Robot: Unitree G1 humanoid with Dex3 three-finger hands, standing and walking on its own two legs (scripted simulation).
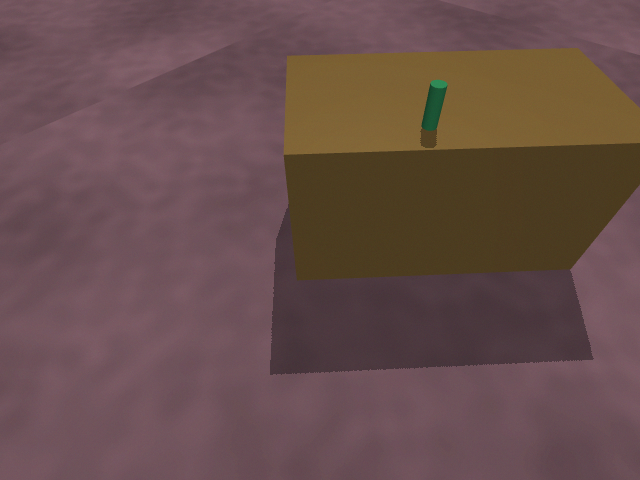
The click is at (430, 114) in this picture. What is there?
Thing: slim round
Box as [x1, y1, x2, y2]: [421, 80, 447, 130]
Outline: 441,80 433,80 430,83 421,125 423,128 428,130 435,129 437,125 447,84
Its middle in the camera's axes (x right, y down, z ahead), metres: +0.30 -0.37 +1.08
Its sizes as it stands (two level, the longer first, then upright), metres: 0.045 0.045 0.130
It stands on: a support 0.60 m high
